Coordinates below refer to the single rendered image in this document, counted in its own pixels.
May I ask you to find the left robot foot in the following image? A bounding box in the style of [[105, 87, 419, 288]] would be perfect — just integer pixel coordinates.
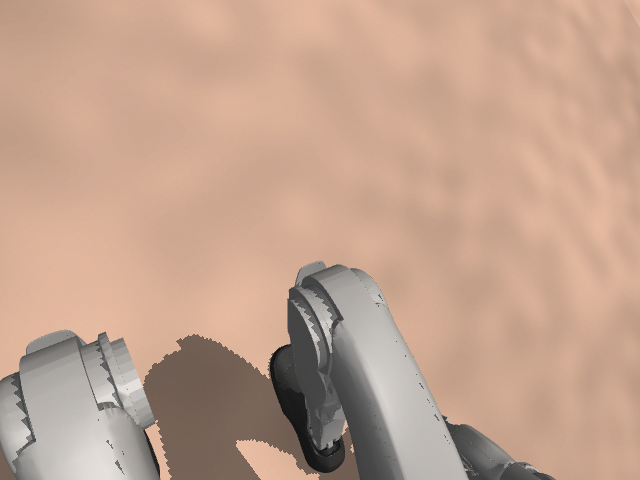
[[143, 430, 160, 477]]

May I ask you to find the right robot foot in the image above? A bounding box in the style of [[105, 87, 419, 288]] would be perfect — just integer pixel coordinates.
[[270, 344, 345, 473]]

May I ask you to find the right robot arm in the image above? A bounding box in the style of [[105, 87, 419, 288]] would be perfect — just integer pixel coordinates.
[[500, 462, 556, 480]]

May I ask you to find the right robot hand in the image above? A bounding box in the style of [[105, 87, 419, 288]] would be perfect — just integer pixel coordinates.
[[442, 415, 517, 480]]

